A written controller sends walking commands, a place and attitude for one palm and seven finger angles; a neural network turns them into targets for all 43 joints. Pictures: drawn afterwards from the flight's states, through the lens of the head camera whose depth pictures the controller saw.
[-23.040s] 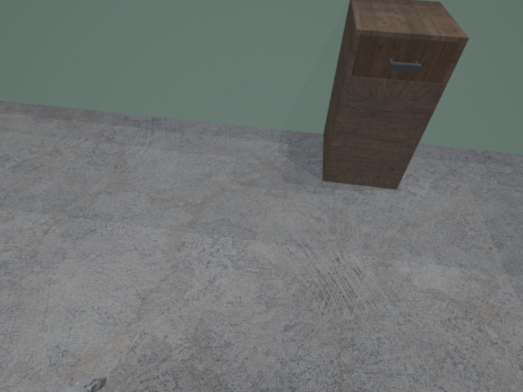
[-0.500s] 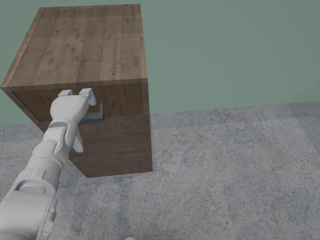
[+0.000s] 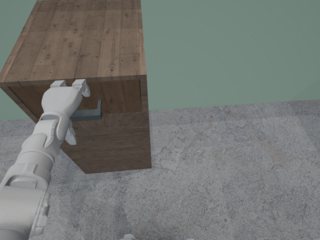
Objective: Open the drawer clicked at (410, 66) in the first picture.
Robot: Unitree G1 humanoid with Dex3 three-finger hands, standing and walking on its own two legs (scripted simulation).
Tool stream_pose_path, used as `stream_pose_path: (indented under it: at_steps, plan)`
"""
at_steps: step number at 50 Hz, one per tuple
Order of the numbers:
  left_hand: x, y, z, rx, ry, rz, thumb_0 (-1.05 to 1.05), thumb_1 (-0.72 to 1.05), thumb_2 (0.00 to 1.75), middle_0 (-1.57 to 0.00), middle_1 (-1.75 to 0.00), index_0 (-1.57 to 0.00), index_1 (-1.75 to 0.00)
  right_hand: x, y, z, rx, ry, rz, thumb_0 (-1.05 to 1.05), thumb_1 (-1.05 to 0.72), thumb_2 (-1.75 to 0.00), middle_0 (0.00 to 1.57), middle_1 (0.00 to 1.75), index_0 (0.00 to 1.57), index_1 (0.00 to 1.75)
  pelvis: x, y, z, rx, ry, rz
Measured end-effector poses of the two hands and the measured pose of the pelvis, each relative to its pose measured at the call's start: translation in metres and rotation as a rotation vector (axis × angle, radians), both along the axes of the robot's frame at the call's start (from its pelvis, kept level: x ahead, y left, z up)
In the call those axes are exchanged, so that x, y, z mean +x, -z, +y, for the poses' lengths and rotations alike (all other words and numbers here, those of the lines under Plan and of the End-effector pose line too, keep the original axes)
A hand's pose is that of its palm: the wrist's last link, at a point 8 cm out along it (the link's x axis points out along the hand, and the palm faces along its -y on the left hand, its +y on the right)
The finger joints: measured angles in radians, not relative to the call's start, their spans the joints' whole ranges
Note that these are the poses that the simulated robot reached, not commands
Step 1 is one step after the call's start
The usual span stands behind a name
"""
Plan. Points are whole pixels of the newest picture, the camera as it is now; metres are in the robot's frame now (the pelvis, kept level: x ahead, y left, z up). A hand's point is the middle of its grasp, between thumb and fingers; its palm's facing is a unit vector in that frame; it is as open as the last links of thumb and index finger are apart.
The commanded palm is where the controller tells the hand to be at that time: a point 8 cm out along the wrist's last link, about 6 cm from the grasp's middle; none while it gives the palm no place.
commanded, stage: re-aim the fingers above the handle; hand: left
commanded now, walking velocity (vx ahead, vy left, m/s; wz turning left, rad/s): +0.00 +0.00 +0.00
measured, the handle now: (83, 109) +0.50 +0.24 -0.04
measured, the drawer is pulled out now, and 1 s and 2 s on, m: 0.00 0.00 0.00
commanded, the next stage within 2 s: lower the fingers behind the handle in 0.22 s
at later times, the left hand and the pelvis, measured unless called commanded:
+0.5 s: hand (72, 116) +0.44 +0.24 +0.01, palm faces -0.10 -0.04 -0.99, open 13.8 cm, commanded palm +0.43 +0.24 +0.06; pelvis +0.00 +0.00 +0.00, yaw +0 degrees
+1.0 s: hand (76, 119) +0.45 +0.24 -0.02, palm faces -0.07 -0.04 -1.00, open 13.8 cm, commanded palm +0.43 +0.24 +0.03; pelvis +0.00 +0.01 -0.01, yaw -1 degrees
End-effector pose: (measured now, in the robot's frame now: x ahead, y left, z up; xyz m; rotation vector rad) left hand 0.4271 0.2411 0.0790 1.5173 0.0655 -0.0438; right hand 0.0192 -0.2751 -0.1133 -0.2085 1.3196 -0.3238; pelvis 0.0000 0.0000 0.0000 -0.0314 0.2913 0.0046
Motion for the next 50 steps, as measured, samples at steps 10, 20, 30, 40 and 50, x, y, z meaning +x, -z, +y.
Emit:
stream_pose_path:
  at_steps: [10,20,30,40,50]
  plan:
    - [0.007,0.000,-0.009,0.012,-0.070,-0.066,0.00,-0.49,0.31,-0.34,-1.23,-0.32,-1.22,0.009,0.008,0.008,0.051,0.003,-0.018,0.01,-0.91,-0.90,0.20,0.30,0.20,0.30,0.002,0.002,0.003,0.005,0.018,0.015]
    - [-0.003,0.006,0.000,0.020,-0.096,0.028,0.00,-0.49,0.31,-0.32,-1.21,-0.32,-1.21,0.014,0.004,0.014,0.060,0.005,-0.045,0.01,-0.91,-0.90,0.20,0.30,0.20,0.30,0.003,-0.003,0.001,0.008,0.014,-0.014]
    - [0.003,0.026,0.005,0.018,-0.062,0.027,0.00,-0.49,0.31,-0.32,-1.20,-0.32,-1.20,0.006,0.004,0.000,0.007,-0.008,-0.002,0.01,-0.91,-0.90,0.20,0.30,0.20,0.30,0.001,0.005,0.001,0.002,0.007,0.030]
    - [0.009,0.042,0.002,0.002,-0.064,-0.005,0.00,-0.49,0.31,-0.32,-1.20,-0.32,-1.20,-0.005,0.012,0.004,0.014,0.015,0.053,0.01,-0.91,-0.90,0.20,0.30,0.20,0.30,0.006,0.012,0.004,-0.004,0.017,0.067]
    - [0.009,0.046,0.002,0.023,-0.092,0.005,0.00,-0.49,0.31,-0.31,-1.21,-0.32,-1.21,-0.004,0.019,0.017,0.052,0.020,0.046,0.00,-0.91,-0.90,0.20,0.30,0.20,0.30,0.004,0.014,0.006,-0.004,0.022,0.068]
